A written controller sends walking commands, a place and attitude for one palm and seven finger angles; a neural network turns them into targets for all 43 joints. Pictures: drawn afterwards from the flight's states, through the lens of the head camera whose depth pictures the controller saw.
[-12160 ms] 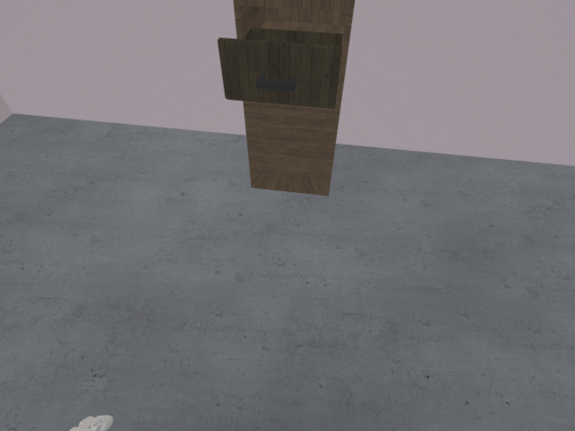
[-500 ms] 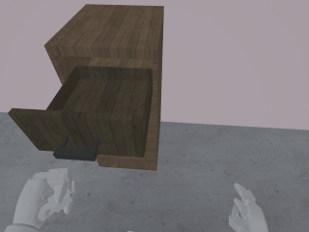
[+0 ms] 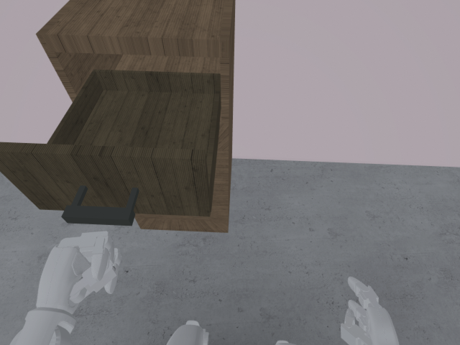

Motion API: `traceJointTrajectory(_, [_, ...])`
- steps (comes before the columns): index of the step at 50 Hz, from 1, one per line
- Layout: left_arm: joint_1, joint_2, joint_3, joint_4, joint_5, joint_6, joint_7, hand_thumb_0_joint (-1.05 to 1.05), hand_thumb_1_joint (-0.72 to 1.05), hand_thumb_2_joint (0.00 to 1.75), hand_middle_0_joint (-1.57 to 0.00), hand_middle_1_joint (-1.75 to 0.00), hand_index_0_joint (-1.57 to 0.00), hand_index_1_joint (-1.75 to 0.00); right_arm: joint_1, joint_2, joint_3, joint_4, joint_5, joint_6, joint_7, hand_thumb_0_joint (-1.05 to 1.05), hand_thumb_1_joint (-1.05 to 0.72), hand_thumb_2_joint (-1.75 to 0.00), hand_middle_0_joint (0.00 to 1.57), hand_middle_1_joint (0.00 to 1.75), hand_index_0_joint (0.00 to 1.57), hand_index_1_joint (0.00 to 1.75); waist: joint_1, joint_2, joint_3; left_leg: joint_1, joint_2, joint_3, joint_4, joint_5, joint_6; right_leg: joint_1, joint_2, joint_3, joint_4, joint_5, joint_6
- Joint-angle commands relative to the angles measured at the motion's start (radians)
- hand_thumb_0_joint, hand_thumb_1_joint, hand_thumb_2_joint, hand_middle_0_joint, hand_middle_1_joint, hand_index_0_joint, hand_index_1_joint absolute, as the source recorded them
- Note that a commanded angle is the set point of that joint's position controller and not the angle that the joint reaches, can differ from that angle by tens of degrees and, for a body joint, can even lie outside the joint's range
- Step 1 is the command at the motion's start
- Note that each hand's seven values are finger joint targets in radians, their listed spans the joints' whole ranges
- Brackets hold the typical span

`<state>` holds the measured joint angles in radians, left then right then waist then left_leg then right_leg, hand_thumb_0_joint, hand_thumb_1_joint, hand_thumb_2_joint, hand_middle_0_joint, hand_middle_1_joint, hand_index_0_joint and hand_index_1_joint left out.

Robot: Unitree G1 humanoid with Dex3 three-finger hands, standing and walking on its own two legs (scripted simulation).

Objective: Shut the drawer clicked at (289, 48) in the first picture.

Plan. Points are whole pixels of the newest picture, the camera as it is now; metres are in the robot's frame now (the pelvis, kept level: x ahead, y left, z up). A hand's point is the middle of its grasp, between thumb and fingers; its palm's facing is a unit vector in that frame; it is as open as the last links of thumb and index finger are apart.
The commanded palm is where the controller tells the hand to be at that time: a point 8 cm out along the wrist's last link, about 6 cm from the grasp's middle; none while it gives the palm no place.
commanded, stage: bring the fist close to the handle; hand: left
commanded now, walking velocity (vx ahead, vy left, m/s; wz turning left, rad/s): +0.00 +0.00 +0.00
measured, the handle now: (103, 204) +0.34 +0.24 +0.06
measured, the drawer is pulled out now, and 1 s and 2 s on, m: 0.29 0.28 0.15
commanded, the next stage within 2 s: push the drawer shut in 0.48 s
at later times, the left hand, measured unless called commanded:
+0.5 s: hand (116, 264) +0.23 +0.19 +0.05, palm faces +0.00 -1.00 -0.05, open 3.2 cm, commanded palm +0.21 +0.25 +0.06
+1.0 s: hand (119, 244) +0.27 +0.19 +0.05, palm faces -0.02 -1.00 -0.05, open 3.1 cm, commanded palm +0.26 +0.25 +0.06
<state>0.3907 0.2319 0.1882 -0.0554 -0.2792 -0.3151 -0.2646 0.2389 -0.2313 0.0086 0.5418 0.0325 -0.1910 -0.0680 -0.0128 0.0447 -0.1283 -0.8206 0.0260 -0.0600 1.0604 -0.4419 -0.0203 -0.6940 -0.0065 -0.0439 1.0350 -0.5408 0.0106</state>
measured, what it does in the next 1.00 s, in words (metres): stands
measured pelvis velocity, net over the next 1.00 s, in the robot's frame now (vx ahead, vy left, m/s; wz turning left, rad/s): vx -0.01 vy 0.00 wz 0.00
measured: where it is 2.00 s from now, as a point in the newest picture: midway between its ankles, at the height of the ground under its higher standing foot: outside the picture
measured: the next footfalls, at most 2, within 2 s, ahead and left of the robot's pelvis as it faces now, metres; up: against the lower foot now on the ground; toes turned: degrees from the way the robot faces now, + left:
none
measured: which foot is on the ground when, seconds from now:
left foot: down 0.00-1.00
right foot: down 0.00-1.00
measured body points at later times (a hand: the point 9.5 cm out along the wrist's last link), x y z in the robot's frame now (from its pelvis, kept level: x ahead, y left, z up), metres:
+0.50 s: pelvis +0.00 +0.00 -0.01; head +0.05 +0.00 +0.44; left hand +0.23 +0.24 +0.06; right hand +0.17 -0.25 -0.09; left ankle +0.05 +0.13 -0.67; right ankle -0.01 -0.13 -0.67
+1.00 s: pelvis -0.01 +0.00 -0.01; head +0.05 +0.00 +0.44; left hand +0.26 +0.25 +0.06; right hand +0.16 -0.25 -0.09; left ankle +0.05 +0.13 -0.67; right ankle -0.01 -0.13 -0.67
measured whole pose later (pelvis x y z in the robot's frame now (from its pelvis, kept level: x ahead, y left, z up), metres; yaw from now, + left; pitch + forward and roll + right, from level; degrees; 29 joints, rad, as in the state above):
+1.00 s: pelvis -0.01 +0.00 -0.01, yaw +0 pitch +14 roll -3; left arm 0.17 0.27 0.21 0.10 -0.28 -0.29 -0.27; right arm 0.25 -0.25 0.03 0.53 0.03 -0.12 -0.08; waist -0.02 0.05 -0.14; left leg -0.90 0.03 -0.07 1.11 -0.45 -0.02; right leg -0.77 0.00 -0.05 1.08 -0.55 0.01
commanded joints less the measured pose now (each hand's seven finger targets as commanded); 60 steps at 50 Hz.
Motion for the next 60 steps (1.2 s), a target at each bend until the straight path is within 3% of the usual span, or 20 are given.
traceJointTrajectory(1, [-0.091, 0.115, 0.052, -0.187, -0.004, -0.082, 0.017, 0.00, 0.90, 0.90, -1.40, -1.60, -1.40, -1.60, -0.055, -0.130, -0.059, -0.160, -0.004, -0.050, -0.006, 0.00, -0.90, -0.90, 0.20, 0.30, 0.20, 0.30, -0.006, -0.001, -0.177, 0.191, -0.021, 0.019, -0.135, 0.143, 0.044, -0.052, 0.027, -0.026, -0.141, 0.178, -0.020])
traceJointTrajectory(4, [-0.115, 0.141, 0.085, -0.153, 0.001, -0.087, 0.032, 0.00, 0.90, 0.90, -1.40, -1.60, -1.40, -1.60, -0.050, -0.130, -0.061, -0.159, -0.008, -0.033, -0.006, 0.00, -0.90, -0.90, 0.20, 0.30, 0.20, 0.30, 0.000, -0.017, -0.192, 0.165, -0.019, 0.022, -0.117, 0.145, 0.043, -0.057, 0.030, -0.022, -0.124, 0.181, -0.022])
traceJointTrajectory(7, [-0.108, 0.178, 0.117, -0.196, -0.004, -0.092, 0.040, 0.00, 0.90, 0.90, -1.40, -1.60, -1.40, -1.60, -0.049, -0.129, -0.060, -0.168, -0.006, -0.017, -0.005, 0.00, -0.90, -0.90, 0.20, 0.30, 0.20, 0.30, 0.014, 0.011, -0.238, 0.179, -0.020, 0.025, -0.122, 0.177, 0.045, -0.012, 0.033, -0.017, -0.123, 0.209, -0.026])
traceJointTrajectory(8, [-0.086, 0.150, 0.096, -0.210, -0.009, -0.088, 0.037, 0.00, 0.90, 0.90, -1.40, -1.60, -1.40, -1.60, -0.051, -0.124, -0.059, -0.178, -0.004, -0.013, -0.003, 0.00, -0.90, -0.90, 0.20, 0.30, 0.20, 0.30, 0.016, 0.030, -0.248, 0.192, -0.022, 0.031, -0.123, 0.194, 0.045, -0.001, 0.030, -0.017, -0.123, 0.231, -0.026])
traceJointTrajectory(13, [-0.100, 0.133, 0.068, -0.184, -0.010, -0.064, 0.034, 0.00, 0.90, 0.90, -1.40, -1.60, -1.40, -1.60, -0.049, -0.127, -0.058, -0.172, -0.001, 0.000, -0.006, 0.00, -0.90, -0.90, 0.20, 0.30, 0.20, 0.30, -0.013, 0.011, -0.190, 0.173, -0.018, 0.025, -0.121, 0.158, 0.045, -0.041, 0.034, -0.023, -0.136, 0.207, -0.019])
traceJointTrajectory(17, [-0.112, 0.139, 0.064, -0.173, -0.016, -0.061, 0.026, 0.00, 0.90, 0.90, -1.40, -1.60, -1.40, -1.60, -0.044, -0.132, -0.056, -0.175, -0.002, 0.001, -0.009, 0.00, -0.90, -0.90, 0.20, 0.30, 0.20, 0.30, -0.017, -0.002, -0.173, 0.158, -0.020, 0.019, -0.118, 0.135, 0.047, -0.049, 0.035, -0.022, -0.139, 0.183, -0.021])
traceJointTrajectory(19, [-0.092, 0.160, 0.098, -0.190, -0.022, -0.068, 0.024, 0.00, 0.90, 0.90, -1.40, -1.60, -1.40, -1.60, -0.043, -0.132, -0.061, -0.178, -0.003, 0.001, -0.009, 0.00, -0.90, -0.90, 0.20, 0.30, 0.20, 0.30, -0.002, 0.000, -0.215, 0.168, -0.021, 0.026, -0.113, 0.161, 0.046, -0.029, 0.032, -0.016, -0.135, 0.209, -0.021])
traceJointTrajectory(22, [-0.054, 0.155, 0.102, -0.192, -0.025, -0.075, 0.022, 0.00, 0.90, 0.90, -1.40, -1.60, -1.40, -1.60, -0.048, -0.125, -0.063, -0.183, -0.002, 0.005, -0.006, 0.00, -0.90, -0.90, 0.20, 0.30, 0.20, 0.30, 0.007, 0.002, -0.213, 0.168, -0.023, 0.028, -0.111, 0.187, 0.046, -0.012, 0.035, -0.019, -0.128, 0.238, -0.023])
traceJointTrajectory(23, [-0.063, 0.136, 0.075, -0.212, -0.023, -0.078, 0.019, 0.00, 0.90, 0.90, -1.40, -1.60, -1.40, -1.60, -0.046, -0.124, -0.060, -0.187, -0.002, 0.006, -0.005, 0.00, -0.90, -0.90, 0.20, 0.30, 0.20, 0.30, 0.001, 0.018, -0.220, 0.180, -0.024, 0.029, -0.108, 0.197, 0.047, -0.018, 0.033, -0.019, -0.124, 0.250, -0.023])
traceJointTrajectory(27, [-0.077, 0.142, 0.080, -0.184, -0.022, -0.078, 0.019, 0.00, 0.90, 0.90, -1.40, -1.60, -1.40, -1.60, -0.044, -0.125, -0.060, -0.178, -0.003, 0.013, -0.007, 0.00, -0.90, -0.90, 0.20, 0.30, 0.20, 0.30, -0.013, -0.015, -0.183, 0.154, -0.021, 0.022, -0.100, 0.164, 0.047, -0.045, 0.039, -0.020, -0.127, 0.218, -0.021])
traceJointTrajectory(29, [-0.087, 0.143, 0.078, -0.195, -0.023, -0.080, 0.013, 0.00, 0.90, 0.90, -1.40, -1.60, -1.40, -1.60, -0.043, -0.128, -0.061, -0.183, -0.003, 0.013, -0.008, 0.00, -0.90, -0.90, 0.20, 0.30, 0.20, 0.30, -0.013, -0.006, -0.198, 0.158, -0.022, 0.026, -0.096, 0.159, 0.048, -0.047, 0.035, -0.014, -0.128, 0.213, -0.020])
traceJointTrajectory(33, [-0.164, 0.149, 0.068, -0.202, -0.019, -0.082, 0.013, 0.00, 0.90, 0.90, -1.40, -1.60, -1.40, -1.60, -0.040, -0.131, -0.053, -0.180, -0.003, 0.014, -0.011, 0.00, -0.90, -0.90, 0.20, 0.30, 0.20, 0.30, -0.018, 0.026, -0.202, 0.168, -0.021, 0.021, -0.095, 0.156, 0.047, -0.062, 0.036, -0.017, -0.120, 0.202, -0.024])
traceJointTrajectory(37, [-0.250, 0.177, 0.091, -0.132, -0.022, -0.068, 0.010, 0.00, 0.90, 0.90, -1.40, -1.60, -1.40, -1.60, -0.034, -0.141, -0.048, -0.166, -0.004, 0.016, -0.019, 0.00, -0.90, -0.90, 0.20, 0.30, 0.20, 0.30, -0.025, -0.001, -0.189, 0.140, -0.020, 0.020, -0.088, 0.122, 0.049, -0.073, 0.040, -0.007, -0.130, 0.165, -0.022])
traceJointTrajectory(42, [-0.314, 0.189, 0.097, -0.085, -0.020, -0.036, 0.003, 0.00, 0.90, 0.90, -1.40, -1.60, -1.40, -1.60, -0.028, -0.146, -0.044, -0.164, -0.001, 0.017, -0.019, 0.00, -0.90, -0.90, 0.20, 0.30, 0.20, 0.30, -0.016, 0.031, -0.226, 0.176, -0.019, 0.019, -0.104, 0.157, 0.047, -0.050, 0.038, -0.011, -0.131, 0.203, -0.026])
traceJointTrajectory(44, [-0.360, 0.170, 0.077, -0.098, -0.021, -0.033, 0.005, 0.00, 0.90, 0.90, -1.40, -1.60, -1.40, -1.60, -0.032, -0.145, -0.044, -0.162, 0.000, 0.015, -0.017, 0.00, -0.90, -0.90, 0.20, 0.30, 0.20, 0.30, -0.026, 0.034, -0.235, 0.190, -0.019, 0.020, -0.105, 0.156, 0.047, -0.056, 0.034, -0.009, -0.135, 0.206, -0.023])
traceJointTrajectory(49, [-0.488, 0.193, 0.091, -0.025, -0.012, -0.042, 0.021, 0.00, 0.90, 0.90, -1.40, -1.60, -1.40, -1.60, -0.025, -0.153, -0.043, -0.133, -0.001, 0.013, -0.022, 0.00, -0.90, -0.90, 0.20, 0.30, 0.20, 0.30, -0.042, -0.006, -0.213, 0.160, -0.016, 0.015, -0.102, 0.103, 0.047, -0.080, 0.033, -0.005, -0.143, 0.151, -0.021])
traceJointTrajectory(55, [-0.573, 0.179, 0.060, 0.007, 0.003, -0.047, 0.020, 0.00, 0.90, 0.90, -1.40, -1.60, -1.40, -1.60, -0.024, -0.155, -0.045, -0.119, 0.002, 0.012, -0.024, 0.00, -0.90, -0.90, 0.20, 0.30, 0.20, 0.30, -0.038, 0.049, -0.256, 0.213, -0.017, 0.014, -0.118, 0.123, 0.045, -0.079, 0.029, -0.006, -0.139, 0.170, -0.027])
traceJointTrajectory(58, [-0.624, 0.200, 0.071, 0.063, 0.011, -0.039, 0.028, 0.00, 0.90, 0.90, -1.40, -1.60, -1.40, -1.60, -0.017, -0.160, -0.043, -0.108, 0.002, 0.020, -0.026, 0.00, -0.90, -0.90, 0.20, 0.30, 0.20, 0.30, -0.049, 0.001, -0.243, 0.196, -0.013, 0.012, -0.123, 0.103, 0.047, -0.082, 0.031, -0.005, -0.150, 0.155, -0.023])
traceJointTrajectory(60, [-0.704, 0.203, 0.065, 0.080, 0.013, -0.041, 0.033, 0.00, 0.90, 0.90, -1.40, -1.60, -1.40, -1.60, -0.022, -0.160, -0.041, -0.102, 0.002, 0.022, -0.027, 0.00, -0.90, -0.90, 0.20, 0.30, 0.20, 0.30, -0.055, 0.017, -0.231, 0.192, -0.014, 0.013, -0.129, 0.062, 0.046, -0.095, 0.029, -0.001, -0.156, 0.121, -0.022])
